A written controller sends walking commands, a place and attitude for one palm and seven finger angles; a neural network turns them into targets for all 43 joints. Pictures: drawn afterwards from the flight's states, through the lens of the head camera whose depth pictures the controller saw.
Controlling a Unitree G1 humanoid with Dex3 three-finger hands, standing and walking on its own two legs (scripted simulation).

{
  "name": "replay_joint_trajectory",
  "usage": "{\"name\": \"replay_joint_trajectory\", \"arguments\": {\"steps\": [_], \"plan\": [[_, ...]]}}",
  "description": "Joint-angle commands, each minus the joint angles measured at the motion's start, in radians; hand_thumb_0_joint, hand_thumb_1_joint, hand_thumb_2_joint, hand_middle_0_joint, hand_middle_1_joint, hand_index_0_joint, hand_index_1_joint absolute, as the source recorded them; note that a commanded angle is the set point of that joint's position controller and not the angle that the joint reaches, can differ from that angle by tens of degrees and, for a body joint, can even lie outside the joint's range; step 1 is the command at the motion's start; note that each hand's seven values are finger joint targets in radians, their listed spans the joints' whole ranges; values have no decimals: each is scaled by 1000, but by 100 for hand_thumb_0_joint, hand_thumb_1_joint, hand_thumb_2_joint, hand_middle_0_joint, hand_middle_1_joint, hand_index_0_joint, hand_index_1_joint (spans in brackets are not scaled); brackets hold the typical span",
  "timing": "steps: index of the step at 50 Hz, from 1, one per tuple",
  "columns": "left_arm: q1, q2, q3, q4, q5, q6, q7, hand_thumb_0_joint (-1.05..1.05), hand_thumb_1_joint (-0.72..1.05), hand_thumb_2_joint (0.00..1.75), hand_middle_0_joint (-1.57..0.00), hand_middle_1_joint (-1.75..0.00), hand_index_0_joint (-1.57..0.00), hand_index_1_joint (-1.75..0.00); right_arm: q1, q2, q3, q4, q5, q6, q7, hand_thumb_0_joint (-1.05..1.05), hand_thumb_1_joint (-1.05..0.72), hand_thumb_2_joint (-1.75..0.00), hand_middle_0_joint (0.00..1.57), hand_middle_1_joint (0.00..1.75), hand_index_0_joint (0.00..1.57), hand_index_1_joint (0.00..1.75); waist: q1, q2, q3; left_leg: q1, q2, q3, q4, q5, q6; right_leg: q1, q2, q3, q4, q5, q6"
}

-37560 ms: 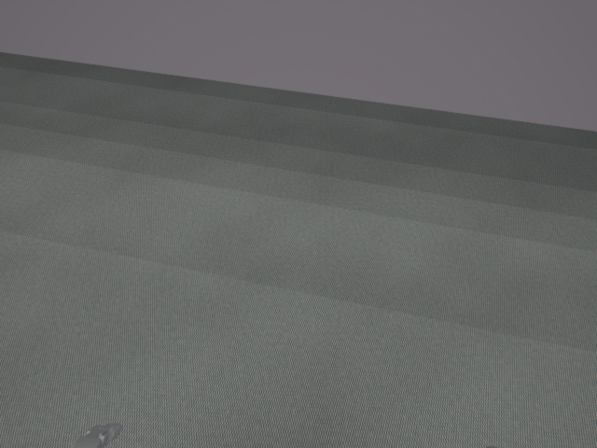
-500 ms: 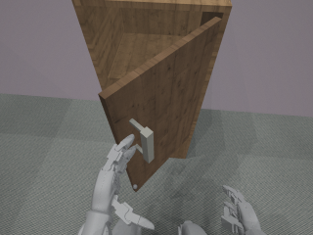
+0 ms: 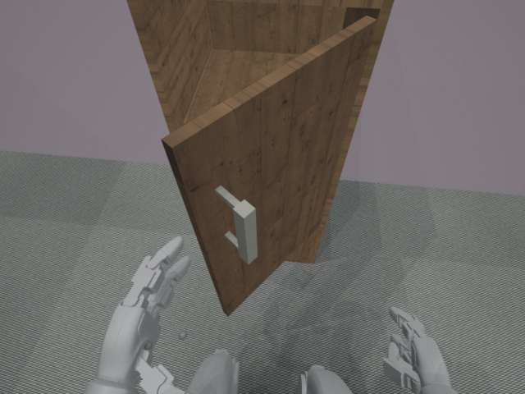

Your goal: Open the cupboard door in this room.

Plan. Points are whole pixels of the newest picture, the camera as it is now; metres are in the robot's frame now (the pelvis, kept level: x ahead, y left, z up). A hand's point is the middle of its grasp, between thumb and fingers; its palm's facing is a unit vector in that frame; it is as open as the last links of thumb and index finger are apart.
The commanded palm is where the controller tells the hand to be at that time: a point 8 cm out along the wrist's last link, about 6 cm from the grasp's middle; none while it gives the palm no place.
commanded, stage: draw the hand back to the body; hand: left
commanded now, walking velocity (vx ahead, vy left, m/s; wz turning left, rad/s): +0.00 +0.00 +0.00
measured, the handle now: (236, 226) +0.34 +0.06 +0.08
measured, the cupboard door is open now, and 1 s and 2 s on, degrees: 52 52 52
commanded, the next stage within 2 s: step back with the hand held close in 1.54 s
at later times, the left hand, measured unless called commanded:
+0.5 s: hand (89, 312) +0.19 +0.18 +0.15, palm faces -0.05 -0.99 -0.11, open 16.1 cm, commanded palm +0.17 +0.24 +0.17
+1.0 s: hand out of the picture +0.22 +0.27 +0.24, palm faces +0.36 -0.85 -0.39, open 11.0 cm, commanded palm +0.18 +0.31 +0.26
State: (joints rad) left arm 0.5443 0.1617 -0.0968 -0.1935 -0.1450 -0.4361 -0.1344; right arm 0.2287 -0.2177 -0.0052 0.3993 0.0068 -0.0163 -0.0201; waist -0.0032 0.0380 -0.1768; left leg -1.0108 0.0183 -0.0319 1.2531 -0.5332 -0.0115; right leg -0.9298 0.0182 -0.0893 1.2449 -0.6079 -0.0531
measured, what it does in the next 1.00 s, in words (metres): rises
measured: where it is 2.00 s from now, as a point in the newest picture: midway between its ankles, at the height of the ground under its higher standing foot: outside the picture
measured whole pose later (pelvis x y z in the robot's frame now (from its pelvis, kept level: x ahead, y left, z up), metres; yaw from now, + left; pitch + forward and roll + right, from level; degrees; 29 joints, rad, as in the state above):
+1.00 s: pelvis +0.03 +0.03 +0.10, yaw -1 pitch +0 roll -1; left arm 0.57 0.35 0.23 -0.48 -0.06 -0.01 0.14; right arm 0.25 -0.21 0.07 0.53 0.02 -0.07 -0.10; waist 0.05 0.05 -0.07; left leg -0.28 -0.02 0.02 0.61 -0.32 0.04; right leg -0.21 0.00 -0.03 0.56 -0.35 0.01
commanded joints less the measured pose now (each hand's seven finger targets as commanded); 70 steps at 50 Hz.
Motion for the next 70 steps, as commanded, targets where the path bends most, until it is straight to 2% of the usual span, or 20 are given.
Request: {"name": "replay_joint_trajectory", "arguments": {"steps": [1, 2, 4, 7, 13, 17, 19, 23, 24, 26, 30, 34, 37, 42, 48, 51, 57, 62, 65, 70], "plan": [[-32, 124, 113, -316, -28, -51, 16, 0, -50, 30, -15, -30, -15, -30, -46, -96, -43, -187, 9, -50, -22, 0, -90, -90, 20, 30, 20, 30, 3, -18, -231, 199, -29, 9, -158, 168, 39, 178, -6, 127, -280, 218, 35], [-9, 145, 139, -349, -35, -36, 27, 0, -50, 30, -15, -30, -15, -30, -46, -92, -42, -194, 11, -47, -23, 0, -90, -90, 20, 30, 20, 30, 20, 2, -259, 221, -31, 8, -176, 190, 41, 216, -2, 124, -284, 240, 33], [23, 137, 145, -364, -44, 3, 35, 0, -50, 30, -15, -30, -15, -30, -41, -86, -38, -202, 22, -36, -25, 0, -90, -90, 20, 30, 20, 30, 16, -2, -236, 256, -34, 14, -213, 199, 41, 250, -1, 113, -315, 267, 39], [62, 120, 151, -329, -62, 64, 25, 0, -50, 30, -15, -30, -15, -30, -41, -90, -33, -201, 32, -28, -32, 0, -90, -90, 20, 30, 20, 30, -2, -54, -177, 273, -33, 8, -251, 195, 42, 276, 3, 98, -361, 273, 48], [47, 115, 120, -310, -81, 121, -35, 0, -50, 30, -15, -30, -15, -30, -34, -115, -21, -199, 37, -45, -45, 0, -90, -90, 20, 30, 20, 30, -37, -58, -31, 327, -25, -13, -327, 147, 45, 235, 11, 54, -420, 203, 48], [27, 185, 192, -384, -90, 110, -32, 0, -50, 30, -15, -30, -15, -30, -29, -113, -15, -201, 34, -62, -46, 0, -90, -90, 20, 30, 20, 30, -11, 11, -49, 391, -22, -25, -378, 168, 42, 270, 19, 28, -415, 216, 34], [15, 186, 205, -432, -95, 101, -22, 0, -47, 32, -15, -30, -15, -30, -26, -106, -10, -205, 38, -71, -43, 0, -90, -90, 20, 30, 20, 30, -2, 61, -62, 434, -19, -31, -406, 172, 37, 273, 23, 14, -409, 221, 30], [53, 188, 241, -457, -119, 119, -20, 0, -32, 37, -16, -30, -16, -30, -30, -104, -9, -202, 47, -86, -38, 0, -90, -90, 20, 30, 20, 30, 9, 72, -71, 477, -14, -34, -437, 207, 33, 314, 29, 4, -425, 263, 29], [112, 297, 253, -505, 17, 203, 99, 0, -29, 39, -16, -30, -16, -30, -31, -97, -6, -214, 40, -63, -72, 0, -90, -90, 20, 30, 20, 30, 68, 78, -102, 505, 4, -30, -498, 217, 30, 357, -3, 66, -483, 281, 15], [162, 182, 190, -513, 39, 287, 174, 0, -22, 42, -16, -30, -16, -30, -18, -83, 2, -213, 36, -47, -88, 0, -90, -90, 20, 30, 20, 30, 28, 43, -29, 517, 7, -27, -517, 221, 30, 360, -8, 50, -514, 289, 24], [120, 208, 211, -492, 83, 354, 240, 0, -8, 48, -16, -30, -16, -30, -24, -95, 11, -183, 30, -34, -96, 0, -90, -90, 20, 30, 20, 30, 18, 1, 29, 567, 13, -30, -560, 257, 33, 411, -9, 39, -568, 313, 28], [45, 267, 272, -505, 99, 369, 277, 0, 6, 54, -17, -30, -17, -30, -40, -98, 22, -156, 23, -51, -109, 0, -90, -90, 20, 30, 20, 30, 26, -17, 32, 638, 11, -29, -616, 282, 37, 480, -15, 41, -622, 335, 28], [-19, 300, 313, -538, 101, 371, 292, 0, 17, 58, -17, -30, -17, -30, -55, -103, 30, -130, 20, -72, -112, 0, -90, -90, 20, 30, 20, 30, 35, 35, 34, 690, 11, -34, -661, 292, 34, 532, -19, 42, -658, 337, 24], [-9, 300, 354, -521, 101, 368, 297, 0, 34, 66, -18, -30, -18, -30, -72, -106, 33, -78, 17, -110, -100, 0, -90, -90, 20, 30, 20, 30, 47, 61, 60, 759, 19, -44, -723, 394, 22, 606, -16, 38, -706, 391, 25], [-20, 320, 442, -453, 81, 363, 286, 0, 55, 75, -19, -30, -19, -30, -107, -107, 20, -34, 14, -113, -90, 0, -90, -90, 20, 30, 20, 30, 54, -16, 113, 800, 17, -6, -780, 446, 24, 690, -15, 39, -775, 467, 29], [-82, 355, 493, -482, 80, 346, 285, 0, 65, 80, -19, -30, -19, -30, -117, -106, 19, -15, 12, -117, -84, 0, -90, -90, 20, 30, 20, 30, 59, 50, 101, 833, 12, 3, -800, 454, 23, 715, -15, 45, -801, 475, 29], [-146, 413, 583, -480, 71, 330, 288, 0, 87, 88, -20, -30, -20, -30, -137, -111, 9, 20, 9, -133, -81, 0, -90, -90, 20, 30, 20, 30, 69, 59, 93, 876, 8, 18, -826, 492, 26, 768, -12, 52, -844, 531, 27], [-97, 314, 507, -373, 60, 337, 265, 0, 90, 90, -20, -30, -20, -30, -143, -117, -3, 35, 9, -124, -69, 0, -90, -90, 20, 30, 20, 30, 59, 4, 159, 886, 7, 30, -846, 475, 32, 759, -12, 53, -878, 529, 34], [-122, 348, 530, -397, 61, 329, 263, 0, 90, 90, -20, -30, -20, -30, -148, -121, -10, 34, 5, -114, -69, 0, -90, -90, 20, 30, 20, 30, 62, -30, 128, 905, 4, 40, -851, 470, 40, 773, -13, 62, -888, 539, 40], [-159, 390, 559, -462, 67, 311, 268, 0, 90, 90, -20, -30, -20, -30, -168, -108, -8, 40, 3, -122, -76, 0, -90, -90, 20, 30, 20, 30, 69, 35, 95, 936, -6, 51, -846, 482, 41, 797, -17, 75, -906, 561, 39]]}}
